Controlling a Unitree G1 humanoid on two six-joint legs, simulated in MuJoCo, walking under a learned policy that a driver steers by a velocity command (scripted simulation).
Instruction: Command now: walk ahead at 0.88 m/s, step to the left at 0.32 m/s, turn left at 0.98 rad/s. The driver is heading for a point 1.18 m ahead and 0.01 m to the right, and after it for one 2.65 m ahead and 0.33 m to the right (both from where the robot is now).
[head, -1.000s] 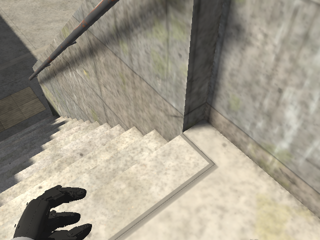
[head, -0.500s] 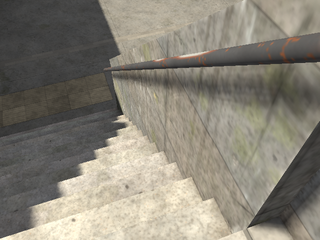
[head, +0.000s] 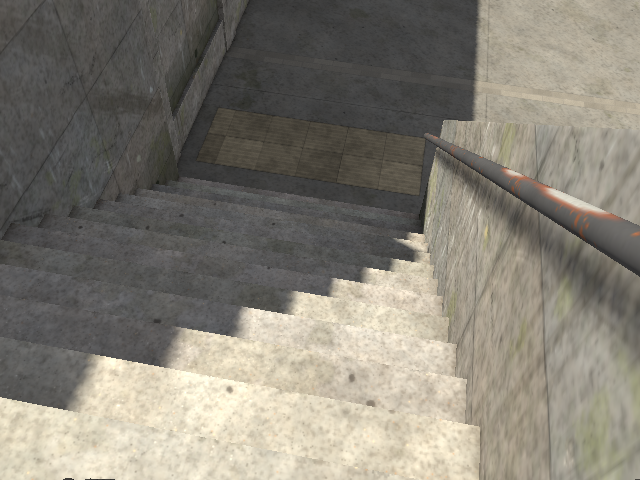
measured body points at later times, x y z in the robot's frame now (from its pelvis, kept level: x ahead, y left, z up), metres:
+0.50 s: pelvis +0.04 +0.00 +0.00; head +0.07 +0.00 +0.45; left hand +0.04 +0.29 -0.12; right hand +0.25 -0.20 -0.10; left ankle -0.04 +0.09 -0.73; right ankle +0.09 -0.12 -0.71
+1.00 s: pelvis +0.20 +0.06 -0.03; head +0.19 +0.06 +0.42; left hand +0.21 +0.34 -0.15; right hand +0.43 -0.15 -0.11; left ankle +0.21 +0.19 -0.72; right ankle +0.15 -0.07 -0.71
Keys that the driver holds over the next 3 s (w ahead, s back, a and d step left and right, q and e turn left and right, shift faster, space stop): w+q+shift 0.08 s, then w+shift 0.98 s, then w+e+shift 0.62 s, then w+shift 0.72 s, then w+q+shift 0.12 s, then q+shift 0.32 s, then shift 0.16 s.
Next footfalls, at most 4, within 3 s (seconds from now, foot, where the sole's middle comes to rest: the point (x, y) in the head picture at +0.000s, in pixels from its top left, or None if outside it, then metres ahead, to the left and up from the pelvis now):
0.38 left None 0.00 0.10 -0.76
0.64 right None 0.18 -0.07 -0.76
0.98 left None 0.25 0.20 -0.76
1.40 right None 0.44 0.03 -0.97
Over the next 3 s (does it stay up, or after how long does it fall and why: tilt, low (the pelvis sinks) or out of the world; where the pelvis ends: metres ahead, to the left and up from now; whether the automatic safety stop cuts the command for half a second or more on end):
stays up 1.22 -0.12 -0.92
